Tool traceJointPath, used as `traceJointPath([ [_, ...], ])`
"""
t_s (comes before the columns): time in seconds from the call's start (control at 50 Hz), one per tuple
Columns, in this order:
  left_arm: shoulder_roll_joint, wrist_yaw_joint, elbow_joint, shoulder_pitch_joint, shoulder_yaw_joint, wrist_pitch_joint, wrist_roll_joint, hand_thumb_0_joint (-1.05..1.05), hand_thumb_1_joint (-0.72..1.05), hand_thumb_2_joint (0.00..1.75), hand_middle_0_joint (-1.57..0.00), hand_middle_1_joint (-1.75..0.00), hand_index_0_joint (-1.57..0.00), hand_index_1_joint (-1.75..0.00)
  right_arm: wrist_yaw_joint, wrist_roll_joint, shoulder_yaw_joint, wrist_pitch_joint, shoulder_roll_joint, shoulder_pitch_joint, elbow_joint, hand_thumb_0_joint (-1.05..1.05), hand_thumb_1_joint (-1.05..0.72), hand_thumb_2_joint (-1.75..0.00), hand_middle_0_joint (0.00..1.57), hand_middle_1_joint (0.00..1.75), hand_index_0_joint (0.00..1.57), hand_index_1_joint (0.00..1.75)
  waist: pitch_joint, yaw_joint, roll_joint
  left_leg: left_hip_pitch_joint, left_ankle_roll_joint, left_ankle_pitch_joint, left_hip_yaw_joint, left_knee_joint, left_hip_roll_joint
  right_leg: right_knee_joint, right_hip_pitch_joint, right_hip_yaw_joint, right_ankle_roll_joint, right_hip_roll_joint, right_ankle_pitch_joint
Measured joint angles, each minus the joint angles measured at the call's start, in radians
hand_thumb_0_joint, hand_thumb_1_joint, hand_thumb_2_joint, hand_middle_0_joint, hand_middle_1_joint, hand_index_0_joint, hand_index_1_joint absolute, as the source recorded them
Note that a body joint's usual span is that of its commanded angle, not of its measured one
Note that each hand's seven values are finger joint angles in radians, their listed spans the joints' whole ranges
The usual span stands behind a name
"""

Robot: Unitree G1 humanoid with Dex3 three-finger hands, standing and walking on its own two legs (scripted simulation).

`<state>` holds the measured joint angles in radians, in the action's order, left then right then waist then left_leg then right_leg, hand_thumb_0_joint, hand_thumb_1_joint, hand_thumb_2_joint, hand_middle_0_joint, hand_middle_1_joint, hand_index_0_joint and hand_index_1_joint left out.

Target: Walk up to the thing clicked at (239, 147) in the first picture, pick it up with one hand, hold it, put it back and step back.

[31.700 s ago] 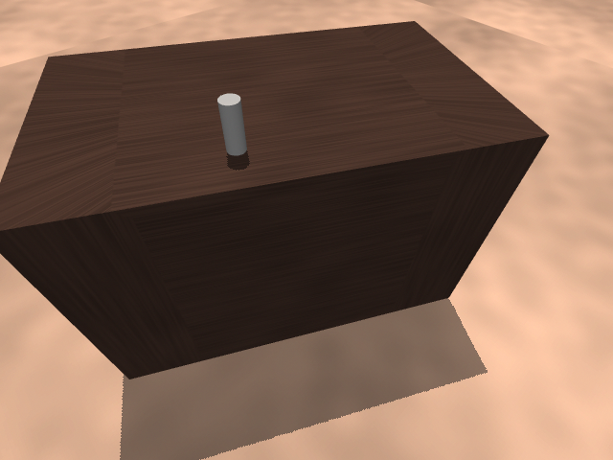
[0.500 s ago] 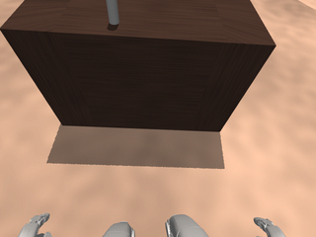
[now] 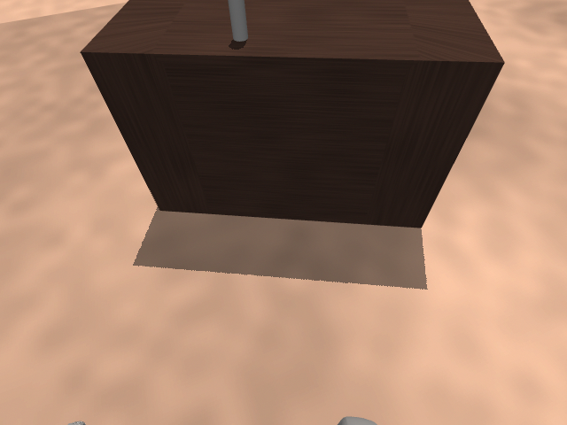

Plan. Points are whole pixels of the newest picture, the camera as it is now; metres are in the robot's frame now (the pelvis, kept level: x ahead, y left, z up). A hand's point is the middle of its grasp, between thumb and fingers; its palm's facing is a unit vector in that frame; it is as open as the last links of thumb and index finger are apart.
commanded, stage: step back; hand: left
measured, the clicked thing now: (238, 16) +1.11 +0.15 +0.05
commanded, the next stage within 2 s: stand in 0.86 s
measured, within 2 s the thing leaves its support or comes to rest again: neither
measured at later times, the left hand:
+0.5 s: hand out of the picture +0.07 +0.28 -0.15, palm faces +0.02 -0.94 -0.34, open 7.4 cm
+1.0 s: hand (113, 411) +0.16 +0.28 -0.13, palm faces -0.02 -0.94 -0.35, open 7.4 cm
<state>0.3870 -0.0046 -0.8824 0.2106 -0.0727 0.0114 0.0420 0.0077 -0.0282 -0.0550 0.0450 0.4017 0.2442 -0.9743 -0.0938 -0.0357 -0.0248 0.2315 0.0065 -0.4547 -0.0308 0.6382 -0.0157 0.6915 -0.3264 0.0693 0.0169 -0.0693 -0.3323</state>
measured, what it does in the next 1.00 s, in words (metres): stands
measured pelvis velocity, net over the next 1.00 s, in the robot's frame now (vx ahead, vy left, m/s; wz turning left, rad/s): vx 0.03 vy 0.03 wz -0.03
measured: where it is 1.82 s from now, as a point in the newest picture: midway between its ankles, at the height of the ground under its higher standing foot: outside the picture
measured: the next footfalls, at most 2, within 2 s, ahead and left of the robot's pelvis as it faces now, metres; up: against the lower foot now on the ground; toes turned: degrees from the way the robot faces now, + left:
none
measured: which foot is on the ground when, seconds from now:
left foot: down 0.00-1.00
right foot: down 0.00-1.00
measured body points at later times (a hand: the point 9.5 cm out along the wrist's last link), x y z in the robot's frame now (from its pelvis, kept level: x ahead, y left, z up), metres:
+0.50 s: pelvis +0.01 +0.02 +0.00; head +0.02 +0.03 +0.45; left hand +0.07 +0.33 -0.12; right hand +0.09 -0.29 -0.11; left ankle +0.02 +0.14 -0.72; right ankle +0.02 -0.11 -0.72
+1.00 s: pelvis +0.03 +0.03 +0.02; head +0.05 +0.03 +0.47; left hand +0.16 +0.32 -0.10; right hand +0.14 -0.27 -0.11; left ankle +0.02 +0.14 -0.72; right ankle +0.02 -0.11 -0.72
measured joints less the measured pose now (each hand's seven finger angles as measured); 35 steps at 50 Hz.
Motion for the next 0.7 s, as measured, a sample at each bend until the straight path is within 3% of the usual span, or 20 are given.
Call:
traceJointPath([
  [0.04, 0.011, -0.001, -0.017, -0.004, 0.001, 0.008, -0.005, 0.01, 0.90, 0.90, -0.21, -0.30, -0.21, -0.30, 0.002, -0.005, -0.005, -0.016, -0.020, -0.007, -0.017, 0.01, -0.90, -0.90, 0.20, 0.30, 0.21, 0.30, -0.007, -0.005, 0.038, -0.029, -0.001, 0.121, 0.021, -0.058, -0.025, 0.025, -0.006, -0.028, -0.008, -0.021, -0.016],
  [0.08, 0.009, -0.004, -0.049, 0.004, 0.004, 0.016, -0.012, 0.01, 0.90, 0.90, -0.21, -0.30, -0.21, -0.30, 0.008, -0.007, -0.001, -0.028, -0.030, 0.000, -0.017, 0.01, -0.90, -0.90, 0.20, 0.30, 0.21, 0.30, 0.020, 0.008, 0.036, -0.021, -0.019, 0.118, 0.018, -0.052, -0.018, 0.066, -0.019, -0.052, -0.007, 0.007, -0.112],
  [0.12, 0.014, -0.011, -0.071, 0.011, 0.005, 0.016, -0.020, 0.01, 0.90, 0.90, -0.21, -0.30, -0.21, -0.30, 0.008, -0.009, 0.008, -0.040, -0.043, -0.003, -0.017, 0.01, -0.90, -0.90, 0.20, 0.30, 0.21, 0.30, 0.034, 0.016, 0.041, -0.025, -0.022, 0.122, 0.018, -0.062, -0.009, 0.095, -0.021, -0.065, -0.004, 0.027, -0.129],
  [0.16, 0.017, -0.017, -0.087, 0.015, 0.004, 0.005, -0.023, 0.01, 0.90, 0.90, -0.20, -0.30, -0.21, -0.30, 0.010, -0.010, 0.014, -0.047, -0.051, -0.011, -0.015, 0.01, -0.90, -0.90, 0.20, 0.30, 0.21, 0.30, 0.041, 0.019, 0.047, -0.027, -0.009, 0.126, 0.020, -0.064, 0.002, 0.035, 0.006, -0.061, -0.002, 0.034, -0.102],
  [0.22, -0.005, -0.013, -0.112, 0.007, 0.004, -0.017, -0.017, 0.01, 0.90, 0.90, -0.20, -0.30, -0.21, -0.30, 0.011, -0.002, 0.017, -0.040, -0.045, -0.030, -0.017, 0.01, -0.90, -0.90, 0.20, 0.30, 0.21, 0.30, 0.037, 0.019, 0.008, -0.018, 0.008, 0.100, 0.002, -0.012, 0.043, -0.087, 0.067, -0.034, 0.002, 0.072, 0.051],
  [0.28, -0.025, -0.014, -0.114, 0.004, 0.012, -0.034, -0.010, 0.01, 0.90, 0.90, -0.20, -0.30, -0.21, -0.30, 0.005, 0.002, 0.016, -0.032, -0.042, -0.039, -0.023, 0.01, -0.90, -0.90, 0.20, 0.30, 0.21, 0.30, 0.050, 0.010, 0.005, 0.037, -0.011, -0.027, -0.021, 0.105, 0.020, -0.090, 0.067, -0.023, 0.014, 0.069, 0.042],
  [0.32, -0.039, -0.013, -0.110, 0.000, 0.017, -0.041, -0.008, 0.01, 0.90, 0.90, -0.21, -0.30, -0.21, -0.30, 0.006, 0.004, 0.012, -0.035, -0.031, -0.045, -0.024, 0.01, -0.90, -0.90, 0.20, 0.30, 0.21, 0.30, 0.047, 0.001, 0.005, 0.067, -0.018, -0.042, -0.015, 0.150, 0.010, -0.100, 0.073, -0.023, 0.012, 0.059, 0.043],
  [0.4, -0.045, -0.015, -0.116, -0.009, 0.028, -0.037, -0.007, 0.01, 0.90, 0.90, -0.21, -0.30, -0.21, -0.30, 0.009, 0.002, 0.002, -0.053, -0.014, -0.051, -0.030, 0.01, -0.90, -0.90, 0.20, 0.30, 0.21, 0.30, 0.044, -0.001, 0.009, 0.056, -0.022, 0.035, 0.017, 0.017, 0.025, -0.094, 0.069, -0.023, -0.011, 0.038, 0.036],
  [0.44, -0.038, -0.015, -0.121, -0.015, 0.032, -0.026, -0.013, 0.01, 0.90, 0.90, -0.21, -0.30, -0.21, -0.30, 0.005, -0.007, -0.005, -0.061, -0.016, -0.055, -0.038, 0.01, -0.90, -0.90, 0.20, 0.30, 0.21, 0.30, 0.038, 0.000, 0.027, 0.034, -0.013, 0.174, 0.034, -0.042, 0.014, -0.058, 0.058, -0.036, -0.023, 0.020, 0.014],
  [0.52, -0.018, -0.012, -0.147, -0.022, 0.032, -0.012, -0.028, 0.01, 0.90, 0.90, -0.21, -0.30, -0.21, -0.30, 0.005, -0.013, 0.006, -0.060, -0.039, -0.068, -0.055, 0.01, -0.90, -0.90, 0.20, 0.30, 0.21, 0.30, 0.044, 0.008, 0.047, 0.025, -0.018, 0.151, 0.053, -0.041, 0.015, -0.038, 0.056, -0.074, -0.005, 0.039, -0.077],
  [0.58, -0.010, -0.007, -0.168, -0.035, 0.031, -0.024, -0.030, 0.01, 0.90, 0.90, -0.21, -0.30, -0.21, -0.30, 0.006, -0.006, 0.016, -0.056, -0.052, -0.085, -0.067, 0.01, -0.90, -0.90, 0.20, 0.30, 0.21, 0.30, 0.032, 0.011, 0.037, 0.009, -0.010, 0.138, 0.051, -0.044, 0.034, -0.118, 0.099, -0.068, -0.024, 0.055, 0.038],
  [0.7, -0.009, 0.002, -0.181, -0.072, 0.040, -0.034, -0.036, 0.01, 0.90, 0.90, -0.20, -0.30, -0.21, -0.30, 0.000, 0.010, 0.023, -0.056, -0.068, -0.127, -0.083, 0.01, -0.90, -0.90, 0.20, 0.30, 0.21, 0.30, 0.024, 0.015, 0.026, -0.026, -0.007, 0.146, 0.056, -0.092, 0.037, -0.166, 0.133, -0.072, -0.031, 0.058, 0.032],
])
